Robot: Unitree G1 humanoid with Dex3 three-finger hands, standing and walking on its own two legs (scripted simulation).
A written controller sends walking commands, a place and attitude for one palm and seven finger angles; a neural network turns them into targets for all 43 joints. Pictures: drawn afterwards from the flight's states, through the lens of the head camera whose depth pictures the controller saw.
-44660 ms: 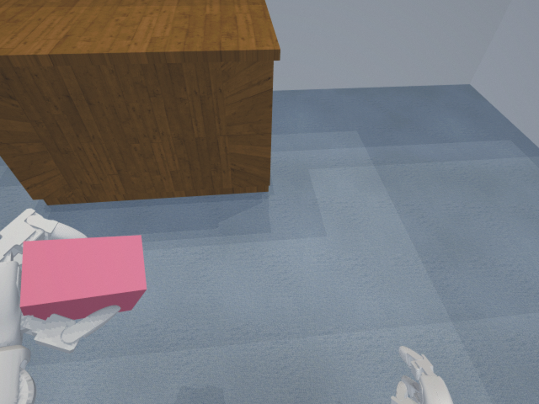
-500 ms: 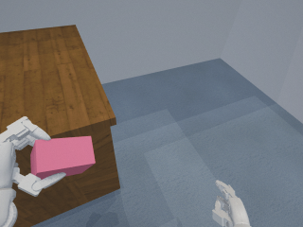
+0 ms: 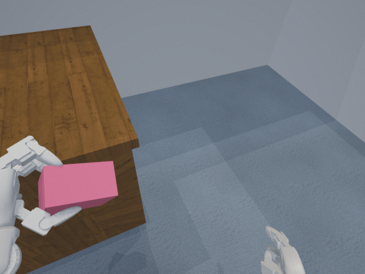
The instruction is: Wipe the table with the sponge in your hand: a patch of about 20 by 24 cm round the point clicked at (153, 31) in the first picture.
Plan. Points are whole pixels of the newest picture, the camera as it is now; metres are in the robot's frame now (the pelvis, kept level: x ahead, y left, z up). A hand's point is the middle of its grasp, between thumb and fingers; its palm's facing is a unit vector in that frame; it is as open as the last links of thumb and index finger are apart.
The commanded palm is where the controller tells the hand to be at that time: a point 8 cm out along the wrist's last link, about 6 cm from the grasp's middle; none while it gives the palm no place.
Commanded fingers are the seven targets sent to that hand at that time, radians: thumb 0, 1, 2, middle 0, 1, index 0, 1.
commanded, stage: step back with the hand held close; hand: left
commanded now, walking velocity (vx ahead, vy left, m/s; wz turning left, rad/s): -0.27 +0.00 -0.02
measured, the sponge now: (86, 187) +0.24 +0.20 +0.10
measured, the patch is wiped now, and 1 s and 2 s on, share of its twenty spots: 0.90 0.90 0.90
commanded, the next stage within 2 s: stop stepping back and stand still in 1.22 s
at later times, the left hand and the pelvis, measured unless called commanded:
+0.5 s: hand (23, 222) +0.16 +0.25 +0.15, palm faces +0.35 -0.84 -0.41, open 10.1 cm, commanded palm +0.10 +0.28 +0.17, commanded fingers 0.00 0.10 1.30 -1.20 -1.60 -1.20 -1.60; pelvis -0.06 +0.00 -0.01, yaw +0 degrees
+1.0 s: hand out of the picture +0.12 +0.26 +0.16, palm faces +0.29 -0.87 -0.39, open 10.1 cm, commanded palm +0.04 +0.29 +0.17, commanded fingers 0.00 0.10 1.30 -1.20 -1.60 -1.20 -1.60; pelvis -0.13 +0.02 -0.01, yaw -2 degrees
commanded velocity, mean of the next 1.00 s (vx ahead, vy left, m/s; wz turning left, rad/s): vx -0.32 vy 0.00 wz -0.01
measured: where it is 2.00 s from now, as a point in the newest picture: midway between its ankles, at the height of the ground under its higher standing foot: outside the picture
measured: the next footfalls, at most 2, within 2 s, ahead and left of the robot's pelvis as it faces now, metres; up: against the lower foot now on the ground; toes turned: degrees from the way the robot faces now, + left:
right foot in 0.68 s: -0.07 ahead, -0.10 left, +0.00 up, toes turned +2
left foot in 0.82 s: +0.01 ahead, +0.07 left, +0.00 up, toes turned -2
